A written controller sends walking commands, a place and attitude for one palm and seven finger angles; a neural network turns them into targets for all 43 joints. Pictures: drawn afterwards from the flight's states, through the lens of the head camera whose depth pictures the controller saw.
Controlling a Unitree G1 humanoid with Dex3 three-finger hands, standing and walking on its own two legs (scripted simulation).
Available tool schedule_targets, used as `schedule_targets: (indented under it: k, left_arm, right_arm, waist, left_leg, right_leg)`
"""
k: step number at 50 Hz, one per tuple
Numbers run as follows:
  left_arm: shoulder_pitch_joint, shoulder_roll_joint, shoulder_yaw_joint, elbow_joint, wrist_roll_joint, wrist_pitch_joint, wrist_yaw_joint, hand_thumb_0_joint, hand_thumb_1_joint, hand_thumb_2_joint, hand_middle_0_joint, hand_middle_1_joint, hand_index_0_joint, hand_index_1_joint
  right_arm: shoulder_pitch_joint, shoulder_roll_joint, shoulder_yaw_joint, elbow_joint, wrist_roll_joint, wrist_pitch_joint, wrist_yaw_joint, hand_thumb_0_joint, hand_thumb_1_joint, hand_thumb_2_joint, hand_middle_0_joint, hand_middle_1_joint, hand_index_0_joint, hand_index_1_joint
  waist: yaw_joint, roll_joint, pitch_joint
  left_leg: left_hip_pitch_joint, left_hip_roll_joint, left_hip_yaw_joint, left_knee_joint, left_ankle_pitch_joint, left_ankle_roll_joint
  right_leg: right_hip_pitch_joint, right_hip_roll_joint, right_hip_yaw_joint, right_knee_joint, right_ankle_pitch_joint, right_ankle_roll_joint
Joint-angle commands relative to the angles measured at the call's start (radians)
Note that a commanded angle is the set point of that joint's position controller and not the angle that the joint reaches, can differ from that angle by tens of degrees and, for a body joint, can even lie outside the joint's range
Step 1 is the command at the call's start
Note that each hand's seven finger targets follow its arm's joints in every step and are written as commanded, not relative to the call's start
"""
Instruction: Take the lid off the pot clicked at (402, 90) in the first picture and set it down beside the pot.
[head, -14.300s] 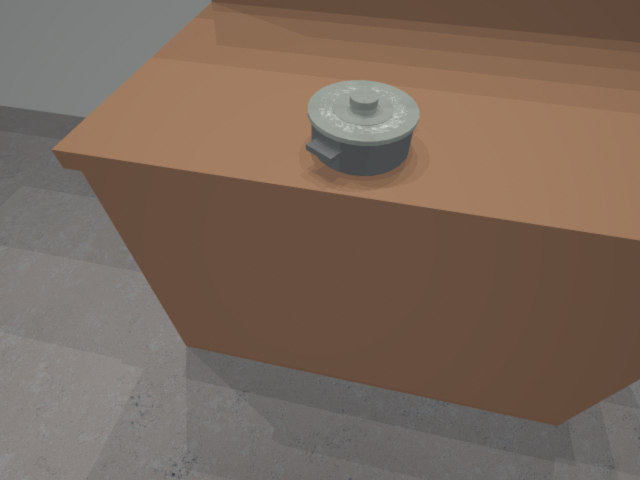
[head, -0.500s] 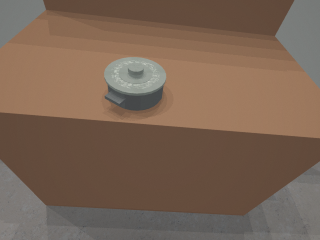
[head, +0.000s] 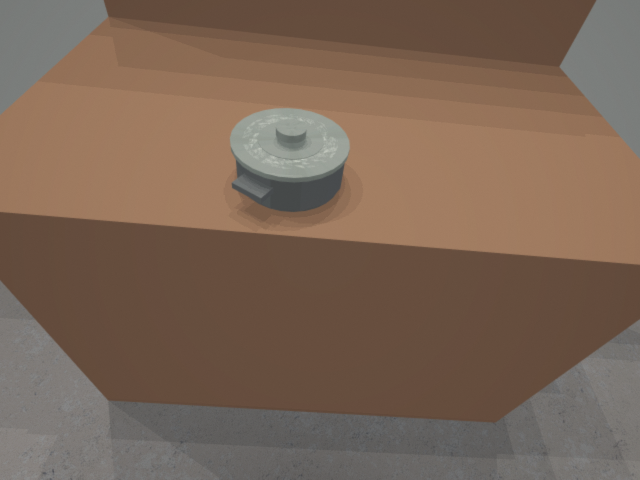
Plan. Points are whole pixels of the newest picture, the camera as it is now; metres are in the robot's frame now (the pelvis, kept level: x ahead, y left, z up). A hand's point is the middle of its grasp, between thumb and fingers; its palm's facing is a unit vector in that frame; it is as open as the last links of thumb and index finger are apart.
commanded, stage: look again from close up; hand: left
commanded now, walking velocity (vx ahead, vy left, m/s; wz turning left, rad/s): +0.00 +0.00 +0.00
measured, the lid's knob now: (291, 130) +0.55 +0.10 +0.15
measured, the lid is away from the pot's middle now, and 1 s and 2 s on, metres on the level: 0.00 0.00 0.00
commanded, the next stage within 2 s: shuffle to correct the standing spot in 1.52 s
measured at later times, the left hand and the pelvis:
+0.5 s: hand out of the picture -0.11 +0.19 -0.22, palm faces +0.04 -1.00 -0.08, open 7.4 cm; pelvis -0.05 +0.04 -0.02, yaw -1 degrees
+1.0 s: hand out of the picture -0.05 +0.34 -0.19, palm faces +0.02 -0.99 -0.16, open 7.4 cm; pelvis -0.12 +0.15 -0.01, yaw -1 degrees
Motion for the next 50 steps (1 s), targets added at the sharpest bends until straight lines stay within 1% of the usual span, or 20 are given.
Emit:
schedule_targets:
  k: [1,15,20,22,23,24,26,30,33,34,35,36,38,40,42,43,44,45,47,50]
  left_arm:
    - [0.163,0.061,0.015,0.009,0.0,-0.005,0.0,0.0,0.9,0.9,-0.2,-0.3,-0.2,-0.3]
    - [0.219,0.039,0.033,0.041,0.001,0.013,-0.007,0.0,0.9,0.9,-0.2,-0.3,-0.2,-0.3]
    - [-0.177,0.095,0.058,-0.079,-0.003,0.003,0.009,0.0,0.9,0.9,-0.2,-0.3,-0.2,-0.3]
    - [-0.302,0.096,0.06,-0.125,0.001,-0.007,0.016,0.0,0.9,0.9,-0.2,-0.3,-0.2,-0.3]
    - [-0.211,0.063,0.052,-0.103,-0.003,-0.003,0.008,0.0,0.9,0.9,-0.2,-0.3,-0.2,-0.3]
    - [-0.098,0.021,0.051,-0.083,-0.016,0.007,0.004,0.0,0.9,0.9,-0.2,-0.3,-0.2,-0.3]
    - [0.03,0.022,0.066,-0.051,-0.005,0.032,0.001,0.0,0.9,0.9,-0.2,-0.3,-0.2,-0.3]
    - [0.201,0.081,0.105,0.013,0.009,0.048,-0.008,0.0,0.9,0.9,-0.2,-0.3,-0.2,-0.3]
    - [0.381,0.081,0.118,0.034,-0.019,0.04,-0.005,0.0,0.9,0.9,-0.2,-0.3,-0.2,-0.3]
    - [0.411,0.076,0.118,0.045,-0.021,0.033,-0.004,0.0,0.9,0.9,-0.2,-0.3,-0.2,-0.3]
    - [0.221,0.106,0.106,-0.01,-0.009,0.028,0.009,0.0,0.9,0.9,-0.2,-0.3,-0.2,-0.3]
    - [-0.172,0.062,0.062,-0.164,0.004,0.021,0.022,0.0,0.9,0.9,-0.2,-0.3,-0.2,-0.3]
    - [-0.549,0.185,0.08,-0.312,0.013,-0.01,0.023,0.0,0.9,0.9,-0.2,-0.3,-0.2,-0.3]
    - [-0.321,0.141,0.092,-0.258,0.014,-0.014,0.005,0.0,0.9,0.9,-0.2,-0.3,-0.2,-0.3]
    - [-0.167,0.123,0.071,-0.189,-0.005,0.0,-0.008,0.0,0.9,0.9,-0.2,-0.3,-0.2,-0.3]
    - [-0.098,0.079,0.066,-0.174,-0.017,0.011,-0.019,0.0,0.9,0.9,-0.2,-0.3,-0.2,-0.3]
    - [-0.085,0.078,0.063,-0.175,-0.021,0.014,-0.02,0.0,0.9,0.9,-0.2,-0.3,-0.2,-0.3]
    - [-0.098,0.093,0.069,-0.201,-0.017,0.022,-0.026,0.0,0.9,0.9,-0.2,-0.3,-0.2,-0.3]
    - [-0.16,0.098,0.075,-0.159,-0.008,0.03,-0.025,0.0,0.9,0.9,-0.2,-0.3,-0.2,-0.3]
    - [-0.139,0.094,0.069,-0.136,-0.005,0.016,-0.03,0.0,0.9,0.9,-0.2,-0.3,-0.2,-0.3]
  right_arm:
    - [0.021,-0.123,-0.03,-0.043,0.002,-0.012,-0.003,0.0,-0.9,-0.9,0.2,0.3,0.2,0.3]
    - [0.047,-0.086,-0.04,-0.032,0.004,0.009,-0.011,0.0,-0.9,-0.9,0.2,0.3,0.2,0.3]
    - [0.227,-0.045,-0.067,-0.004,0.006,0.04,-0.009,0.0,-0.9,-0.9,0.2,0.3,0.2,0.3]
    - [0.318,-0.036,-0.056,0.008,0.011,0.018,-0.004,0.0,-0.9,-0.9,0.2,0.3,0.2,0.3]
    - [0.29,-0.039,-0.041,-0.006,0.003,-0.003,0.001,0.0,-0.9,-0.9,0.2,0.3,0.2,0.3]
    - [0.234,-0.063,-0.036,-0.026,-0.01,-0.022,-0.005,0.0,-0.9,-0.9,0.2,0.3,0.2,0.3]
    - [0.09,-0.105,-0.035,-0.074,-0.016,-0.017,-0.023,0.0,-0.9,-0.9,0.2,0.3,0.2,0.3]
    - [-0.045,-0.104,-0.043,-0.123,-0.007,-0.011,-0.031,0.0,-0.9,-0.9,0.2,0.3,0.2,0.3]
    - [-0.11,-0.126,-0.065,-0.124,-0.016,0.017,-0.024,0.0,-0.9,-0.9,0.2,0.3,0.2,0.3]
    - [-0.068,-0.117,-0.075,-0.105,-0.005,0.033,-0.02,0.0,-0.9,-0.9,0.2,0.3,0.2,0.3]
    - [0.063,-0.035,-0.09,-0.068,0.023,0.048,-0.026,0.0,-0.9,-0.9,0.2,0.3,0.2,0.3]
    - [0.207,-0.068,-0.103,-0.081,0.007,0.059,-0.021,0.0,-0.9,-0.9,0.2,0.3,0.2,0.3]
    - [0.385,-0.069,-0.08,-0.082,-0.007,0.051,0.011,0.0,-0.9,-0.9,0.2,0.3,0.2,0.3]
    - [0.249,-0.015,-0.055,-0.094,0.005,0.021,0.027,0.0,-0.9,-0.9,0.2,0.3,0.2,0.3]
    - [0.178,-0.012,-0.03,-0.097,0.003,-0.019,0.009,0.0,-0.9,-0.9,0.2,0.3,0.2,0.3]
    - [0.171,-0.051,-0.026,-0.113,-0.004,-0.038,0.001,0.0,-0.9,-0.9,0.2,0.3,0.2,0.3]
    - [0.176,-0.102,-0.029,-0.133,-0.012,-0.038,-0.014,0.0,-0.9,-0.9,0.2,0.3,0.2,0.3]
    - [0.131,-0.136,-0.034,-0.165,-0.019,-0.026,-0.02,0.0,-0.9,-0.9,0.2,0.3,0.2,0.3]
    - [0.082,-0.124,-0.025,-0.144,-0.023,-0.033,-0.026,0.0,-0.9,-0.9,0.2,0.3,0.2,0.3]
    - [0.07,-0.112,-0.026,-0.133,-0.008,-0.038,-0.026,0.0,-0.9,-0.9,0.2,0.3,0.2,0.3]
  waist:
    - [0.005,0.038,0.051]
    - [0.003,-0.034,0.059]
    - [-0.154,-0.214,0.047]
    - [-0.198,-0.095,0.11]
    - [-0.146,0.112,0.151]
    - [-0.075,0.371,0.186]
    - [0.023,0.349,0.177]
    - [0.112,0.17,0.08]
    - [0.164,0.193,0.068]
    - [0.164,0.018,0.072]
    - [0.064,-0.42,0.07]
    - [-0.115,-0.324,0.157]
    - [-0.301,-0.083,0.025]
    - [-0.123,-0.217,0.057]
    - [-0.051,0.056,0.089]
    - [-0.024,0.349,0.087]
    - [-0.028,0.444,0.092]
    - [-0.014,0.335,0.13]
    - [-0.007,0.209,0.103]
    - [-0.004,0.07,0.042]
  left_leg:
    - [0.011,0.22,-0.286,-0.21,-0.449,-0.108]
    - [0.046,0.144,-0.174,-0.126,-0.448,-0.2]
    - [0.338,0.111,-0.153,0.616,-0.282,-0.159]
    - [0.239,0.174,-0.188,0.413,-0.309,-0.134]
    - [0.094,0.184,-0.229,0.091,-0.379,-0.129]
    - [-0.092,0.267,-0.482,-0.188,-0.544,-0.146]
    - [-0.335,0.339,-0.614,-0.36,-0.785,-0.124]
    - [-0.298,0.196,-0.349,-0.404,-0.493,-0.346]
    - [-0.169,0.132,-0.184,-0.31,-0.264,-0.366]
    - [-0.138,0.043,-0.087,-0.045,-0.3,-0.392]
    - [-0.078,-0.046,-0.064,0.658,-0.428,-0.302]
    - [-0.141,0.063,-0.229,1.008,-0.502,-0.191]
    - [0.045,0.117,-0.174,0.999,-0.43,-0.165]
    - [0.007,0.139,-0.079,0.463,-0.378,-0.138]
    - [0.112,0.117,-0.071,0.047,-0.216,-0.149]
    - [0.08,0.231,-0.328,-0.055,-0.123,-0.131]
    - [-0.009,0.345,-0.5,-0.146,-0.047,-0.069]
    - [-0.17,0.391,-0.529,-0.188,-0.215,0.003]
    - [-0.133,0.341,-0.577,-0.266,-0.473,-0.067]
    - [0.036,0.305,-0.449,-0.248,-0.395,-0.085]
  right_leg:
    - [-0.078,-0.03,0.035,-0.049,-0.104,-0.045]
    - [-0.167,-0.041,0.062,-0.093,-0.197,-0.073]
    - [-0.675,-0.262,0.241,-0.261,-0.402,-0.17]
    - [-0.587,-0.203,0.154,-0.07,-0.236,-0.114]
    - [-0.46,-0.094,0.08,0.157,-0.227,-0.07]
    - [-0.386,0.029,-0.015,0.376,-0.252,-0.018]
    - [-0.234,0.04,0.099,0.663,-0.167,-0.028]
    - [-0.084,0.074,-0.007,0.68,-0.075,-0.007]
    - [0.186,0.082,-0.166,0.068,-0.274,-0.036]
    - [0.224,0.037,-0.151,-0.22,-0.211,-0.078]
    - [-0.026,-0.232,0.153,-0.298,-0.139,-0.197]
    - [-0.346,-0.359,0.243,-0.243,-0.13,-0.24]
    - [-0.381,-0.322,0.079,-0.171,-0.013,-0.205]
    - [-0.267,-0.223,0.06,-0.086,-0.125,-0.126]
    - [-0.23,-0.153,0.027,0.168,-0.045,-0.088]
    - [-0.279,-0.054,-0.029,0.307,-0.176,-0.024]
    - [-0.267,0.007,0.005,0.428,-0.295,0.003]
    - [-0.2,-0.006,0.051,0.518,-0.289,-0.012]
    - [-0.247,-0.01,0.104,0.572,-0.173,-0.013]
    - [-0.304,-0.014,0.098,0.567,-0.074,0.001]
